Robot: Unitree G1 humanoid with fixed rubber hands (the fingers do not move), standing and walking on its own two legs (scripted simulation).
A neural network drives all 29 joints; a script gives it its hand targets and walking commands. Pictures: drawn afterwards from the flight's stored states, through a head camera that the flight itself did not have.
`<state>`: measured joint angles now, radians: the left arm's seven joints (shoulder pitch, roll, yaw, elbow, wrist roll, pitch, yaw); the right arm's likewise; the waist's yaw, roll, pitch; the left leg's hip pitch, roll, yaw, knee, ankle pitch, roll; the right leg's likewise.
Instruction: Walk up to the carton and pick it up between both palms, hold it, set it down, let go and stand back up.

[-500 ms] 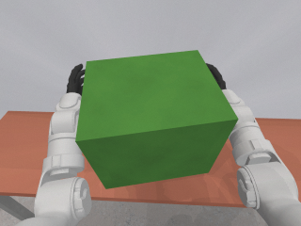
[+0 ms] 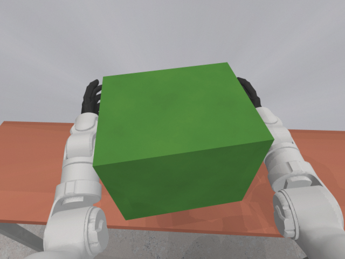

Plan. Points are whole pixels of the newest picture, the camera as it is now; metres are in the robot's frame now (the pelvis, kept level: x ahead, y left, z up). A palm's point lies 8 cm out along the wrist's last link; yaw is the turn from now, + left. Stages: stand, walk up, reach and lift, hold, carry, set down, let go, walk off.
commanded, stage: set down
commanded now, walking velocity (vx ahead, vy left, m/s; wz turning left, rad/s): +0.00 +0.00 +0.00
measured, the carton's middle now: (176, 141) +0.34 +0.01 +0.10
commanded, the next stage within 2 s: none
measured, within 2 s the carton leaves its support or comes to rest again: neither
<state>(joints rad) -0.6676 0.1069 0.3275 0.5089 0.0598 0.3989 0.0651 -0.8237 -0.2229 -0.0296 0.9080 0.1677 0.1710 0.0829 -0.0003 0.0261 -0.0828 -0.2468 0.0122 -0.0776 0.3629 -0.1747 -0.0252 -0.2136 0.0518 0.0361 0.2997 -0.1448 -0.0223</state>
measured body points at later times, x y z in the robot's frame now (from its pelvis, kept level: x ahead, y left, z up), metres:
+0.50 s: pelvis +0.01 -0.01 +0.00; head +0.02 -0.02 +0.45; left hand +0.40 +0.21 +0.13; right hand +0.45 -0.16 +0.13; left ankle +0.00 +0.13 -0.75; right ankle +0.00 -0.11 -0.75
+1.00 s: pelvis +0.04 -0.02 +0.00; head +0.05 -0.03 +0.45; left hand +0.42 +0.21 +0.12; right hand +0.48 -0.16 +0.12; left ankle +0.01 +0.13 -0.75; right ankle +0.00 -0.11 -0.75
